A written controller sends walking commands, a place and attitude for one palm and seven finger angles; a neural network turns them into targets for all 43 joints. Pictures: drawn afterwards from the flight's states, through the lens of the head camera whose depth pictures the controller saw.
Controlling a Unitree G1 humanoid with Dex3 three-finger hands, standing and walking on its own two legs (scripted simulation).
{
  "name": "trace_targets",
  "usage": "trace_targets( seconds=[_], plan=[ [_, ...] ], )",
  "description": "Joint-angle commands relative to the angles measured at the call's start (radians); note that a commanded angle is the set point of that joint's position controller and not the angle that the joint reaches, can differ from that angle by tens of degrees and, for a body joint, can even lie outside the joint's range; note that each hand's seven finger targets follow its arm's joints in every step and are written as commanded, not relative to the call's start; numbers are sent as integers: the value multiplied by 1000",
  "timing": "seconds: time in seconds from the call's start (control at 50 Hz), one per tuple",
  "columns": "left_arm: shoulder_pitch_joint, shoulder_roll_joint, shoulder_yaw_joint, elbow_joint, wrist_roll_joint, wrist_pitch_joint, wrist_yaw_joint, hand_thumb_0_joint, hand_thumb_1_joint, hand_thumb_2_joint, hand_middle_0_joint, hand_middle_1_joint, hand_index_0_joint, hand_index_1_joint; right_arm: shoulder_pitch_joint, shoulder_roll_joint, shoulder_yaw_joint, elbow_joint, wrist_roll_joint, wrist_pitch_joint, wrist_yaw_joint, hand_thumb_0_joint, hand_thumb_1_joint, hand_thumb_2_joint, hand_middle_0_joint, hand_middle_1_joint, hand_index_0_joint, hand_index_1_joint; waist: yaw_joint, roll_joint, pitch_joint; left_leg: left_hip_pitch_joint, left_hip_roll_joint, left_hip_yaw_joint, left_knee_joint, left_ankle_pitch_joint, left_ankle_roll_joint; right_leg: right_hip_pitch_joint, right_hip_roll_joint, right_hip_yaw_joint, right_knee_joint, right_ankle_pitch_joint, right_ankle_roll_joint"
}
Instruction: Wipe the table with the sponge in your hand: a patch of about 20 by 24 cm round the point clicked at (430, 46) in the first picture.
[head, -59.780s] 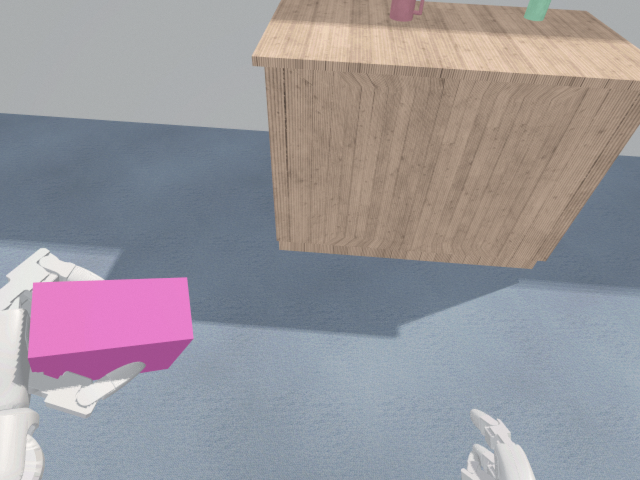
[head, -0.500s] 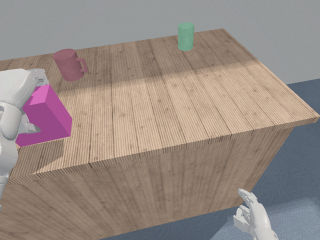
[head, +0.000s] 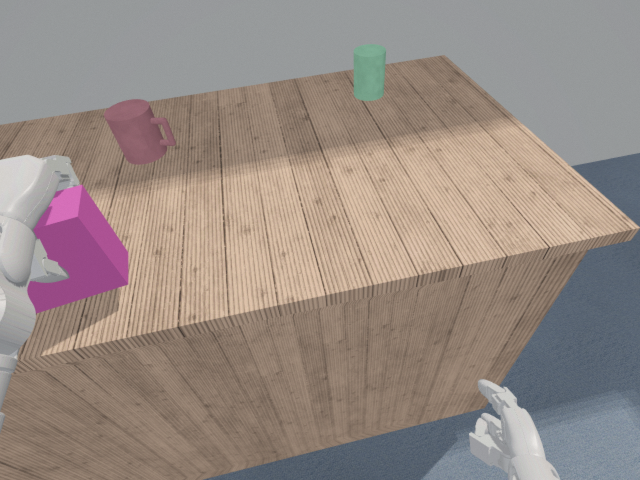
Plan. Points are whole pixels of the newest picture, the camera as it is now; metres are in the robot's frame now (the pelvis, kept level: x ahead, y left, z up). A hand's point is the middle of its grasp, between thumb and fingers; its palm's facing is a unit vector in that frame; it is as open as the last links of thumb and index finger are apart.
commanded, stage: lower the sponge onto the table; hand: left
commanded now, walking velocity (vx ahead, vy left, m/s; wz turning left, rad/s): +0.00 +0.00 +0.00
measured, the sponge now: (63, 262) +0.28 +0.37 +0.14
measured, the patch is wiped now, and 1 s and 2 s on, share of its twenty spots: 0.95 0.95 0.95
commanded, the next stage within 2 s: wipe forward along the first lane in 0.58 s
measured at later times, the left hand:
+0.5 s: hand (73, 241) +0.29 +0.35 +0.17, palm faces +0.01 +0.02 -1.00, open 10.5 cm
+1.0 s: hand (78, 228) +0.31 +0.36 +0.17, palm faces -0.07 +0.02 -1.00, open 10.5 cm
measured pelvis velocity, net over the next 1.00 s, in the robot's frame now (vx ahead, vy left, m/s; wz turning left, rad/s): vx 0.01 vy -0.01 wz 0.02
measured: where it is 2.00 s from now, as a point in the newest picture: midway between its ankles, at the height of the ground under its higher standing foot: outside the picture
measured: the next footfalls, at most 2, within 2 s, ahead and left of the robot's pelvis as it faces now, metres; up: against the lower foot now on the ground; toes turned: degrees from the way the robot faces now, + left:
none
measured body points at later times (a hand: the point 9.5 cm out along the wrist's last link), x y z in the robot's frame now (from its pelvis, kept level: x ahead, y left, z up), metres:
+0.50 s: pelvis +0.01 +0.00 +0.00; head +0.02 -0.04 +0.45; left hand +0.28 +0.35 +0.22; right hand +0.24 -0.21 -0.09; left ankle +0.03 +0.09 -0.74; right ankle +0.03 -0.10 -0.74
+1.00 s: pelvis +0.01 -0.01 +0.00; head +0.02 -0.04 +0.45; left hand +0.31 +0.35 +0.22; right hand +0.23 -0.23 -0.10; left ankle +0.03 +0.09 -0.74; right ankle +0.03 -0.10 -0.74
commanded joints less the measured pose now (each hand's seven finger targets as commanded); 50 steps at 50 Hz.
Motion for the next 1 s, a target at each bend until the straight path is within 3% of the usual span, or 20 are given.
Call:
trace_targets(
  seconds=[0.0, 0.04, 0.1, 0.18, 0.24, 0.3, 0.34, 0.42, 0.48, 0.5, 0.56, 0.6, 0.66, 0.72, 0.76, 0.8, 0.86, 0.9, 0.96, 0.98],
  plan=[
    [-282, 249, 57, -217, 24, 8, -40, 0, 100, 1300, -1200, -1600, -1200, -1600, -213, -98, -32, -210, 14, -65, -8, 0, -900, -900, 200, 300, 200, 300, -27, 3, -267, 70, 37, -61, -64, 77, -12, 50, -40, 64, -57, 34, -38],
    [-320, 242, 31, -244, 33, -33, -57, 0, 100, 1300, -1200, -1600, -1200, -1600, -175, -98, -34, -206, 6, -70, -15, 0, -900, -900, 200, 300, 200, 300, -37, -14, -273, 91, 37, -67, -64, 72, -5, 31, -43, 47, -59, 26, -31],
    [-357, 387, 172, -261, 36, -100, -31, 0, 100, 1300, -1200, -1600, -1200, -1600, -165, -107, -38, -199, 5, -82, -32, 0, -900, -900, 200, 300, 200, 300, -25, -10, -272, 102, 36, -79, -62, 46, -2, 38, -34, 88, -72, -5, -44],
    [-357, 319, 160, -166, 22, -119, 29, 0, 100, 1300, -1200, -1600, -1200, -1600, -139, -107, -46, -164, -5, -75, -34, 0, -900, -900, 200, 300, 200, 300, -17, 26, -231, 92, 35, -71, -77, 79, -18, 29, -39, 52, -86, 13, -41],
    [-341, 269, 120, -159, 30, -85, 49, 0, 100, 1300, -1200, -1600, -1200, -1600, -150, -106, -47, -169, -5, -73, -22, 0, -900, -900, 200, 300, 200, 300, -10, 51, -259, 84, 35, -66, -76, 111, -26, 56, -43, 57, -73, 40, -48],
    [-265, 305, 156, -179, 34, -50, 44, 0, 100, 1300, -1200, -1600, -1200, -1600, -180, -110, -44, -186, -1, -67, -10, 0, -900, -900, 200, 300, 200, 300, 1, 29, -295, 79, 34, -64, -64, 151, -25, 97, -38, 79, -58, 83, -54],
    [-234, 283, 134, -170, 38, -35, 31, 0, 100, 1300, -1200, -1600, -1200, -1600, -159, -111, -46, -183, -9, -59, -4, 0, -900, -900, 200, 300, 200, 300, -5, -20, -283, 64, 33, -51, -52, 168, -18, 89, -45, 56, -53, 112, -42],
    [-203, 314, 166, -264, 30, -54, 19, 0, 100, 1300, -1200, -1600, -1200, -1600, -155, -109, -43, -204, -13, -57, -4, 0, -900, -900, 200, 300, 200, 300, 0, 15, -322, 87, 27, -51, -39, 214, -9, 109, -39, 52, -41, 151, -44],
    [-151, 293, 167, -231, 24, -56, 26, 0, 100, 1300, -1200, -1600, -1200, -1600, -135, -110, -49, -191, -12, -51, -2, 0, -900, -900, 200, 300, 200, 300, -9, -15, -258, 77, 33, -50, -39, 194, -11, 63, -38, 44, -53, 128, -35],
    [-163, 300, 174, -251, 20, -56, 27, 0, 100, 1300, -1200, -1600, -1200, -1600, -173, -107, -43, -202, -1, -59, -4, 0, -900, -900, 200, 300, 200, 300, -8, 4, -257, 84, 32, -57, -39, 179, -12, 65, -31, 73, -58, 114, -45],
    [-186, 248, 120, -214, 27, -53, 31, 0, 100, 1300, -1200, -1600, -1200, -1600, -138, -115, -50, -186, -7, -51, -6, 0, -900, -900, 200, 300, 200, 300, -19, -1, -237, 72, 34, -54, -49, 155, -13, 39, -34, 39, -61, 85, -36],
    [-175, 272, 141, -242, 27, -52, 33, 0, 100, 1300, -1200, -1600, -1200, -1600, -176, -107, -44, -204, 2, -60, -8, 0, -900, -900, 200, 300, 200, 300, -9, 12, -256, 81, 32, -61, -45, 147, -11, 56, -30, 70, -57, 78, -48],
    [-155, 260, 131, -155, 31, -41, 30, 0, 100, 1300, -1200, -1600, -1200, -1600, -127, -123, -53, -178, -7, -44, -10, 0, -900, -900, 200, 300, 200, 300, -20, -50, -237, 57, 30, -49, -44, 139, -10, 44, -34, 41, -63, 80, -34],
    [-256, 259, 101, -113, 44, -44, 24, 0, 100, 1300, -1200, -1600, -1200, -1600, -129, -126, -50, -177, -3, -46, -19, 0, -900, -900, 200, 300, 200, 300, -30, -20, -247, 53, 25, -45, -42, 113, -6, 40, -36, 48, -69, 54, -41],
    [-283, 245, 74, -31, 65, -47, 12, 0, 100, 1300, -1200, -1600, -1200, -1600, -104, -133, -53, -158, 0, -39, -21, 0, -900, -900, 200, 300, 200, 300, -48, -58, -209, 44, 25, -46, -51, 103, -6, 7, -29, 32, -76, 42, -34],
    [-316, 263, 77, -35, 74, -58, 3, 0, 100, 1300, -1200, -1600, -1200, -1600, -128, -125, -47, -171, 12, -45, -20, 0, -900, -900, 200, 300, 200, 300, -48, -10, -216, 54, 25, -46, -46, 93, -4, 6, -28, 59, -76, 34, -46],
    [-324, 255, 58, 69, 90, -75, -17, 0, 100, 1300, -1200, -1600, -1200, -1600, -72, -141, -59, -158, 1, -31, -22, 0, -900, -900, 200, 300, 200, 300, -59, -80, -217, 32, 22, -39, -39, 94, 3, 4, -31, 32, -75, 47, -33],
    [-344, 321, 110, 66, 93, -104, -21, 0, 100, 1300, -1200, -1600, -1200, -1600, -78, -141, -57, -168, 9, -34, -22, 0, -900, -900, 200, 300, 200, 300, -54, -49, -240, 32, 22, -40, -31, 93, 4, 19, -31, 61, -70, 50, -42],
    [-335, 280, 81, 137, 97, -132, -29, 0, 100, 1300, -1200, -1600, -1200, -1600, -35, -148, -68, -164, 1, -19, -22, 0, -900, -900, 200, 300, 200, 300, -61, -71, -218, 14, 18, -29, -18, 97, 7, 0, -35, 40, -67, 61, -34],
    [-331, 303, 100, 142, 95, -146, -27, 0, 100, 1300, -1200, -1600, -1200, -1600, -30, -151, -72, -162, 1, -14, -22, 0, -900, -900, 200, 300, 200, 300, -59, -70, -219, 9, 18, -28, -14, 87, 9, -1, -37, 46, -67, 56, -32]
  ],
)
